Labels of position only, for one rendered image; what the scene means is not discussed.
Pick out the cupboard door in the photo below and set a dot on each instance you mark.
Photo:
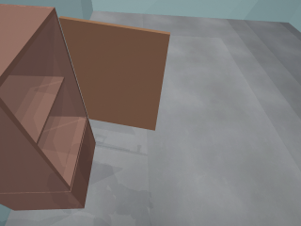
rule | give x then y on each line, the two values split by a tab
119	69

